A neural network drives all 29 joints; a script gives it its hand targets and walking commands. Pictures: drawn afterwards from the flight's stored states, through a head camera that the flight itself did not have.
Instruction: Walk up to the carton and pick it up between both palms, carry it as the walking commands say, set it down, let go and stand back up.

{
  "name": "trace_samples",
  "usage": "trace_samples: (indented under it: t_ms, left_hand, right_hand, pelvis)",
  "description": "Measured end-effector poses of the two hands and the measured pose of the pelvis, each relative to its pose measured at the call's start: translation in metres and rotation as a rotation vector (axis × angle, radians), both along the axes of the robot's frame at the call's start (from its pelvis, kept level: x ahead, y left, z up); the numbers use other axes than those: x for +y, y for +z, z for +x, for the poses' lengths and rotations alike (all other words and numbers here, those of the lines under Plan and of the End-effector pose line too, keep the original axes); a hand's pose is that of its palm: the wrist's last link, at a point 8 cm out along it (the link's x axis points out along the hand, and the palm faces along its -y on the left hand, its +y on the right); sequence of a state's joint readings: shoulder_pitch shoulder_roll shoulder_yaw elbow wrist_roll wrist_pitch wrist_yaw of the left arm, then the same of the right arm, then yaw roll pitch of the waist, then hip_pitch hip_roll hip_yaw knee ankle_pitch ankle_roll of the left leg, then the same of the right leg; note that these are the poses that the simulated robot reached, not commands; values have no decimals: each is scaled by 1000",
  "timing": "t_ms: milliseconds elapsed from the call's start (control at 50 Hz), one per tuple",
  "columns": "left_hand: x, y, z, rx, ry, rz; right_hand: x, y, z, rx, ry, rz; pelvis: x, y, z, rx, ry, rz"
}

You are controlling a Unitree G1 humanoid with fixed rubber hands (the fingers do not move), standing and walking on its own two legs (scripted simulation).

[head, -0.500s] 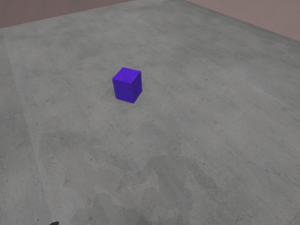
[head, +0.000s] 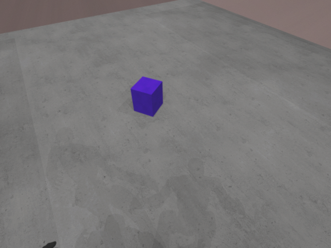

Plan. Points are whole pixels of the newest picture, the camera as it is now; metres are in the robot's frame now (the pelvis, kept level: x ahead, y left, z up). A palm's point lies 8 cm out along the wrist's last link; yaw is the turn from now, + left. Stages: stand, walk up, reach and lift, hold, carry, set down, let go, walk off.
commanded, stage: walk up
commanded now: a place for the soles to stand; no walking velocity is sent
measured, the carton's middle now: (147, 96) +1.49 +0.22 -0.65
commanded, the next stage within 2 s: none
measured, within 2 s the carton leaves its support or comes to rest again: neither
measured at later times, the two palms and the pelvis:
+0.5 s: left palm (32, 204) +0.27 +0.40 -0.07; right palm (285, 222) +0.23 -0.28 -0.08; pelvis +0.16 +0.06 -0.01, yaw +6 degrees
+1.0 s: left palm (35, 182) +0.35 +0.44 -0.10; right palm (226, 119) +0.60 -0.20 -0.06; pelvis +0.38 +0.10 -0.02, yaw +10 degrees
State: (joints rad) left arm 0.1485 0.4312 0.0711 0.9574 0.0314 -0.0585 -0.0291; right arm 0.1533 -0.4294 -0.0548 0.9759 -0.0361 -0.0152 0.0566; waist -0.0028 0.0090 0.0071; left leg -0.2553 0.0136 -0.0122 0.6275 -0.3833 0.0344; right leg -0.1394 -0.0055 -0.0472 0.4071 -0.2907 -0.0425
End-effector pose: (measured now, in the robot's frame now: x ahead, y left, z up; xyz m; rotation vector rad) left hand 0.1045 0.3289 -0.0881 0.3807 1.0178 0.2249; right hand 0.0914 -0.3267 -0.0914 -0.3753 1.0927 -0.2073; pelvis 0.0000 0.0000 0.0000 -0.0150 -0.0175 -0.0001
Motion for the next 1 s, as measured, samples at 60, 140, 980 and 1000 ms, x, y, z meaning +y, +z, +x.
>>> trace_samples:
  t_ms: [60,140,980,1000]
  left_hand:
    - [26,5,-13,-8,37,33]
    - [65,7,-20,8,73,64]
    - [114,-13,232,79,193,10]
    - [115,-17,244,80,185,2]
  right_hand:
    - [2,9,26,-29,51,-13]
    - [16,23,70,-74,116,-29]
    - [130,26,502,-250,379,-44]
    - [131,28,508,-260,362,-48]
  pelvis:
    - [9,-2,9,3,26,-9]
    - [26,-5,29,2,60,-6]
    - [97,-22,373,2,181,1]
    - [100,-22,381,1,179,4]
